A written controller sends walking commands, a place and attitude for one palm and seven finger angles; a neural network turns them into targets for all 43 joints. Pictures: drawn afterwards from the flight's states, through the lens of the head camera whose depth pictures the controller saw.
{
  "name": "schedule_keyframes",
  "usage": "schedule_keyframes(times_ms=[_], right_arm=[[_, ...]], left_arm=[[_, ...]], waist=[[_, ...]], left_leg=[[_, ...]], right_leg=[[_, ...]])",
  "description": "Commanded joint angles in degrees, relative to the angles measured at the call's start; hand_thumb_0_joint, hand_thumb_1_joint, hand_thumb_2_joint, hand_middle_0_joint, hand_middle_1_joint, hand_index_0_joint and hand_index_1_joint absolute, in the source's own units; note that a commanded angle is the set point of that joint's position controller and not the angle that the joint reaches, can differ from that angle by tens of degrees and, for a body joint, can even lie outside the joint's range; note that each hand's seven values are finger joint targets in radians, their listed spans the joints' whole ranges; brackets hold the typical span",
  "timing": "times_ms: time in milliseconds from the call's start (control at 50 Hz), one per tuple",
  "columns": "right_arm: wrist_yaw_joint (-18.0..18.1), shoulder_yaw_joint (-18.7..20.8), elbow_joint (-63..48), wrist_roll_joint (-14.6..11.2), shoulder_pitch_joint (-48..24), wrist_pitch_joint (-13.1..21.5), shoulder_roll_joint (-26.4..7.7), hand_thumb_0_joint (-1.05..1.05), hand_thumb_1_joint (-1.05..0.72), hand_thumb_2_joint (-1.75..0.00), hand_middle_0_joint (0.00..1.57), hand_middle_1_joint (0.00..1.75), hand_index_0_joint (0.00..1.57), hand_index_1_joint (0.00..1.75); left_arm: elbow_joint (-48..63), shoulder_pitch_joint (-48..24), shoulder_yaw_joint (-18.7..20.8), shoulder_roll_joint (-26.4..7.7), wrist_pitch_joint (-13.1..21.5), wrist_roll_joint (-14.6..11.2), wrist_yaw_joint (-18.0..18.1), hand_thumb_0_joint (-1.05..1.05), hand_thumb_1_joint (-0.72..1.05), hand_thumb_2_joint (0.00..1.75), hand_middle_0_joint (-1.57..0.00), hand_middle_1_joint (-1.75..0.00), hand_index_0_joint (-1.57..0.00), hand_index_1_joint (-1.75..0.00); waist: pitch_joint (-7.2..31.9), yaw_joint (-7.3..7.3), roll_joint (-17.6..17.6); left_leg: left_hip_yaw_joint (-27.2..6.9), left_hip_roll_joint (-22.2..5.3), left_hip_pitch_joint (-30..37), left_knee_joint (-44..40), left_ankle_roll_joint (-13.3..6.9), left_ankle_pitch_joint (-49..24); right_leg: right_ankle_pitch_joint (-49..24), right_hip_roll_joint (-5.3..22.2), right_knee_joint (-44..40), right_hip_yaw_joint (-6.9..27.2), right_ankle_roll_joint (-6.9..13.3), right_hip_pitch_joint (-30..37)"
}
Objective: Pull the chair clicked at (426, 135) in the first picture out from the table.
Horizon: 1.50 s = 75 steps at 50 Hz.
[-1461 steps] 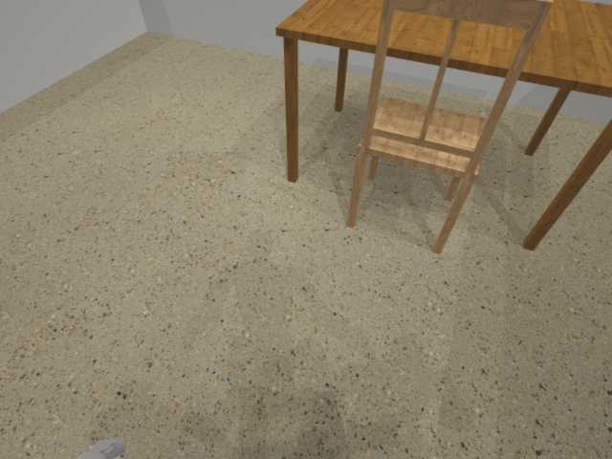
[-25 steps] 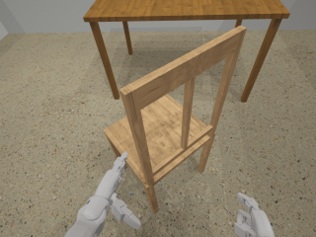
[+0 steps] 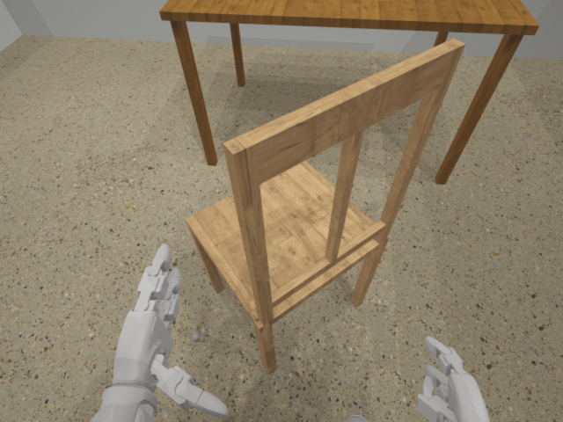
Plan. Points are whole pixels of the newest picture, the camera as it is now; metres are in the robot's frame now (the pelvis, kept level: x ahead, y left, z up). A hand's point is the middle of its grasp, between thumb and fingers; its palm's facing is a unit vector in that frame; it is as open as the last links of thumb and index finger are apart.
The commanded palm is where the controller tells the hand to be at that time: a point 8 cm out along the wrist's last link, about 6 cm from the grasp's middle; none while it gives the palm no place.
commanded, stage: draw the hand back to the body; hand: left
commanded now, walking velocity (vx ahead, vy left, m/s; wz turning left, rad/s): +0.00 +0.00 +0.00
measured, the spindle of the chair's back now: (339, 207) +0.48 -0.08 -0.02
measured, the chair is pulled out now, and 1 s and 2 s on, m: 0.66 0.66 0.66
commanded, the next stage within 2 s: step back with the hand held close in 1.38 s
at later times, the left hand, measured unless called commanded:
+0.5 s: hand (111, 344) +0.19 +0.19 +0.10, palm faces +0.22 -0.93 -0.30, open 16.1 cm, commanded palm +0.16 +0.24 +0.14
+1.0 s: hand out of the picture +0.22 +0.28 +0.20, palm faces +0.45 -0.78 -0.43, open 9.4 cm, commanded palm +0.17 +0.32 +0.22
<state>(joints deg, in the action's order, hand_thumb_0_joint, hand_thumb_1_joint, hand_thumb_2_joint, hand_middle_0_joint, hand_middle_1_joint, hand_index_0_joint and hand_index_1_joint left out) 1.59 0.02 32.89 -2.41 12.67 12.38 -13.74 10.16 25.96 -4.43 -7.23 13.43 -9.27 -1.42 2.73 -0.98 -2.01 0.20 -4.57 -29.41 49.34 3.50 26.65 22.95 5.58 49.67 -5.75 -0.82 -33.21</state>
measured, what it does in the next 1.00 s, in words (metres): stands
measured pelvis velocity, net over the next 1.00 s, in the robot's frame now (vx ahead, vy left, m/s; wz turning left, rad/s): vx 0.03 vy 0.03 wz -0.04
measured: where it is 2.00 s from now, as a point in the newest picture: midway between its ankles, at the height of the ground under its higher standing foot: outside the picture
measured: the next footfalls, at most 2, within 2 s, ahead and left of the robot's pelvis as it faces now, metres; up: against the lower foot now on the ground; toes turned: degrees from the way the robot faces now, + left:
none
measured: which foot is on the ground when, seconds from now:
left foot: down 0.00-1.00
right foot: down 0.00-1.00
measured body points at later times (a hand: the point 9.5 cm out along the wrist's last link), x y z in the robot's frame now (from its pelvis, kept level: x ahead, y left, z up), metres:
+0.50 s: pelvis +0.01 +0.01 +0.02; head +0.02 -0.03 +0.47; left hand +0.18 +0.24 +0.12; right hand +0.19 -0.23 -0.06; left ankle -0.02 +0.16 -0.70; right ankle +0.02 -0.13 -0.70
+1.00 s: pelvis +0.03 +0.03 +0.04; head +0.02 +0.00 +0.49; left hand +0.19 +0.32 +0.22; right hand +0.21 -0.20 -0.05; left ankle -0.02 +0.16 -0.70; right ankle +0.02 -0.13 -0.70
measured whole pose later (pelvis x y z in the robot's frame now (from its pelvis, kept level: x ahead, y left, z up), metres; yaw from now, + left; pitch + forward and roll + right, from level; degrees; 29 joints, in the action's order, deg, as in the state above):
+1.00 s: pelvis +0.03 +0.03 +0.04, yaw -2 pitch -4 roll -1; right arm 4.1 -0.2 37.3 -1.0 10.4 7.5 -12.5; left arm 26.3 29.9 17.9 -19.3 4.7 -2.7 10.2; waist -2.8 4.4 -4.8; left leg 4.1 -3.8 -3.1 26.6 1.6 19.5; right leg 14.0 4.6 25.7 -4.0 -3.0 -7.4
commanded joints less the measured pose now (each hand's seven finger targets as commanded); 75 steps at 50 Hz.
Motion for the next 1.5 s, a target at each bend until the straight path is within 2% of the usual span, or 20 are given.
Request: schedule_keyframes(times_ms=[0,100,160,240,280,300,320,360,460,560,680,800,880,980,1080,1220,1280,1380,1460,1480], right_arm=[[-1.66,3.57,-6.73,0.29,-3.83,3.19,-5.4,0.0,-0.9,-0.9,0.2,0.3,0.2,0.3],[-0.1,3.09,-11.07,-1.05,-6.78,1.65,-6.69,0.0,-0.9,-0.9,0.2,0.3,0.2,0.3],[1.74,2.42,-10.79,-1.26,-7.79,2.82,-5.91,0.0,-0.9,-0.9,0.2,0.3,0.2,0.3],[2.55,2.38,-7.99,-1.58,-6.38,4.63,-5.32,0.0,-0.9,-0.9,0.2,0.3,0.2,0.3],[2.46,2.42,-7.13,-1.63,-6.32,5.13,-5.46,0.0,-0.9,-0.9,0.2,0.3,0.2,0.3],[3.58,3.3,-7.31,-0.47,-7.22,2.27,-5.12,0.0,-0.9,-0.9,0.2,0.3,0.2,0.3],[3.54,2.64,-8.89,-0.08,-6.73,1.24,-4.15,0.0,-0.9,-0.9,0.2,0.3,0.2,0.3],[3.68,2.81,-8.29,-0.08,-7.81,-0.1,-4.38,0.0,-0.9,-0.9,0.2,0.3,0.2,0.3],[4.78,2.24,-7.98,0.88,-9.11,-0.68,-5.19,0.0,-0.9,-0.9,0.2,0.3,0.2,0.3],[4.67,1.61,-6.48,1.1,-9.22,0.41,-4.83,0.0,-0.9,-0.9,0.2,0.3,0.2,0.3],[3.82,2.05,-5.41,1.26,-9.49,-0.92,-4.59,0.0,-0.9,-0.9,0.2,0.3,0.2,0.3],[3.06,2.41,-5.45,1.59,-9.44,-1.81,-4.82,0.0,-0.9,-0.9,0.2,0.3,0.2,0.3],[2.94,2.04,-5.08,1.7,-9.12,-1.53,-4.62,0.0,-0.9,-0.9,0.2,0.3,0.2,0.3],[3.04,2.44,-4.14,1.46,-9.11,-2.25,-4.81,0.0,-0.9,-0.9,0.2,0.3,0.2,0.3],[2.56,3.21,-3.89,1.39,-9.24,-3.74,-5.42,0.0,-0.9,-0.9,0.2,0.3,0.2,0.3],[2.61,3.07,-4.24,1.97,-9.14,-2.36,-5.13,0.0,-0.9,-0.9,0.2,0.3,0.2,0.3],[2.84,2.93,-3.9,1.79,-9.35,-2.29,-4.82,0.0,-0.9,-0.9,0.2,0.3,0.2,0.3],[3.09,2.99,-3.62,1.48,-9.56,-3.07,-4.89,0.0,-0.9,-0.9,0.2,0.3,0.2,0.3],[3.0,3.31,-3.71,1.37,-9.9,-3.4,-5.14,0.0,-0.9,-0.9,0.2,0.3,0.2,0.3],[2.95,2.95,-3.73,1.54,-9.72,-3.18,-5.41,0.0,-0.9,-0.9,0.2,0.3,0.2,0.3]], left_arm=[[7.42,-0.3,3.98,-4.41,12.6,2.18,-1.06,0.0,-0.55,0.2,0.0,0.0,0.0,0.0],[14.33,0.49,6.61,-9.11,4.64,-0.53,-6.97,0.0,-0.55,0.2,0.0,0.0,0.0,0.0],[21.56,0.03,12.5,-12.52,3.76,-4.0,-6.36,0.0,-0.55,0.2,0.0,0.0,0.0,0.0],[21.47,0.66,14.57,-10.77,4.78,-6.86,-4.93,0.0,-0.44,0.25,-0.01,-0.02,-0.01,-0.02],[19.08,2.15,13.8,-9.62,4.22,-6.5,-5.66,0.0,-0.37,0.29,-0.02,-0.04,-0.02,-0.04],[15.92,8.88,17.06,-17.74,-0.3,2.83,2.05,0.0,-0.33,0.31,-0.03,-0.05,-0.03,-0.05],[19.87,9.27,12.23,-11.24,-1.89,3.89,4.68,0.0,-0.3,0.32,-0.04,-0.05,-0.04,-0.05],[17.79,8.15,10.71,-9.29,-3.75,4.98,6.76,0.0,-0.22,0.36,-0.04,-0.07,-0.04,-0.07],[24.67,1.99,15.39,-17.01,-3.88,6.73,10.49,0.0,-0.04,0.44,-0.07,-0.1,-0.07,-0.1],[26.69,0.44,17.77,-18.01,-4.32,7.35,12.31,0.0,0.14,0.53,-0.1,-0.14,-0.1,-0.14],[22.17,4.1,19.87,-15.85,-4.86,6.8,12.05,0.0,0.36,0.64,-0.13,-0.19,-0.13,-0.19],[26.46,2.4,25.75,-20.01,-4.52,6.74,12.16,0.0,0.57,0.74,-0.16,-0.23,-0.16,-0.23],[30.27,-0.27,28.32,-21.77,-4.33,6.88,12.65,0.0,0.72,0.81,-0.18,-0.26,-0.18,-0.26],[27.54,-0.84,31.25,-22.15,-4.93,6.2,13.02,0.0,0.9,0.9,-0.2,-0.3,-0.2,-0.3],[21.49,1.31,28.02,-17.92,-5.37,5.9,11.73,0.0,0.9,0.9,-0.2,-0.3,-0.2,-0.3],[30.38,0.03,30.93,-22.94,-4.16,6.49,12.58,0.0,0.9,0.9,-0.2,-0.3,-0.2,-0.3],[29.91,0.67,30.62,-22.3,-4.61,6.56,12.76,0.0,0.9,0.9,-0.2,-0.3,-0.2,-0.3],[24.91,0.43,29.65,-20.05,-5.1,6.16,12.52,0.0,0.9,0.9,-0.2,-0.3,-0.2,-0.3],[24.63,0.23,29.84,-20.38,-4.82,6.16,12.09,0.0,0.9,0.9,-0.2,-0.3,-0.2,-0.3],[26.17,-4.56,28.58,-20.28,-4.53,6.04,12.04,0.0,0.9,0.9,-0.2,-0.3,-0.2,-0.3]], waist=[[8.67,-0.4,1.12],[12.27,-0.4,1.44],[12.67,0.58,2.82],[8.94,0.18,6.2],[7.42,-0.01,5.55],[8.15,4.81,2.08],[4.83,3.06,1.94],[1.59,2.44,4.63],[1.54,3.12,2.37],[0.58,3.62,-1.5],[-2.26,4.17,1.94],[0.1,4.88,-0.48],[0.98,5.05,-5.3],[-0.81,5.03,-2.19],[-2.65,4.74,1.24],[3.68,5.64,-2.98],[1.98,5.38,-4.13],[-2.55,4.85,-0.54],[-2.18,5.01,-1.51],[-1.11,4.5,-1.08]], left_leg=[[0.43,3.86,-2.74,-2.71,-2.54,-13.97],[0.83,3.65,-1.18,-5.22,-3.68,-9.46],[0.3,3.67,0.32,-6.01,-3.78,-11.62],[-0.14,3.43,1.84,-7.38,-3.6,-13.03],[0.03,3.4,2.67,-8.4,-3.6,-13.74],[1.75,2.69,6.23,-10.76,-2.95,-14.2],[1.84,3.03,7.38,-12.11,-2.89,-13.71],[1.72,2.85,8.21,-13.25,-2.95,-12.8],[1.47,2.76,13.99,-17.74,-3.79,-12.47],[1.12,2.53,17.32,-22.06,-3.41,-16.0],[1.77,1.94,18.62,-25.02,-3.44,-19.97],[1.84,1.41,21.09,-26.48,-3.33,-25.7],[1.78,1.38,22.76,-26.93,-3.03,-29.03],[2.04,0.91,23.23,-27.53,-3.03,-29.88],[2.77,0.9,22.57,-28.05,-3.52,-28.8],[2.18,1.32,25.37,-27.16,-3.41,-32.67],[2.68,1.3,24.88,-27.07,-3.19,-32.38],[3.07,1.15,23.13,-28.07,-3.28,-27.41],[3.35,1.3,23.55,-27.99,-3.43,-26.26],[3.21,1.54,23.71,-28.19,-3.53,-25.95]], right_leg=[[-13.19,-3.32,-2.82,0.68,1.36,3.71],[-8.32,-2.35,-7.08,2.24,0.86,9.22],[-9.46,-2.51,-8.38,1.94,0.84,11.94],[-11.27,-3.12,-10.09,1.09,0.55,12.07],[-12.6,-3.05,-10.77,0.69,0.43,12.32],[-13.73,-1.13,-12.98,4.24,1.48,16.89],[-14.1,-0.76,-14.68,3.14,1.09,15.78],[-12.0,-0.83,-17.3,3.13,1.0,15.38],[-9.99,-1.0,-21.29,3.08,1.28,18.94],[-13.73,-1.79,-22.56,2.0,1.71,22.79],[-17.94,-2.49,-24.15,1.63,1.67,25.47],[-22.47,-2.81,-24.61,1.9,1.98,28.88],[-23.68,-2.76,-25.05,2.03,2.16,30.22],[-24.01,-3.01,-25.87,1.81,2.02,30.05],[-23.84,-2.91,-26.38,1.59,1.62,29.03],[-26.34,-2.73,-26.05,2.12,1.93,32.1],[-26.92,-2.73,-26.37,2.33,1.99,31.65],[-23.73,-3.09,-27.26,2.01,1.87,29.44],[-22.87,-3.2,-27.54,2.45,1.86,28.98],[-22.68,-2.98,-27.37,2.26,1.67,29.4]])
